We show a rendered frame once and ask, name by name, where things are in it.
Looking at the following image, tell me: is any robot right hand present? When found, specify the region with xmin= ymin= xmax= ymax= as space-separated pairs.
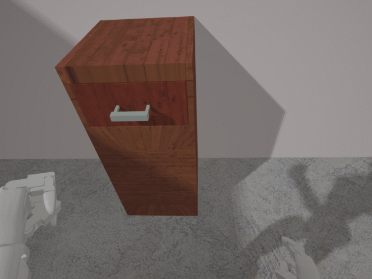
xmin=276 ymin=237 xmax=321 ymax=279

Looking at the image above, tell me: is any cabinet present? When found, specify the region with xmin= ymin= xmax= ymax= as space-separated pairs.
xmin=55 ymin=16 xmax=198 ymax=216

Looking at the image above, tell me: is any left robot forearm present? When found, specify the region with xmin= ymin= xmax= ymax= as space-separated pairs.
xmin=0 ymin=244 xmax=31 ymax=279

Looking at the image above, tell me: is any drawer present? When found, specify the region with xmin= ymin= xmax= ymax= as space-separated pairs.
xmin=71 ymin=80 xmax=188 ymax=127

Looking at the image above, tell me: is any robot left hand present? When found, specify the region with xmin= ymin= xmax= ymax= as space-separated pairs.
xmin=0 ymin=172 xmax=61 ymax=245

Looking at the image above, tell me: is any handle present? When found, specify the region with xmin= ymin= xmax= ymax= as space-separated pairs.
xmin=110 ymin=105 xmax=150 ymax=121

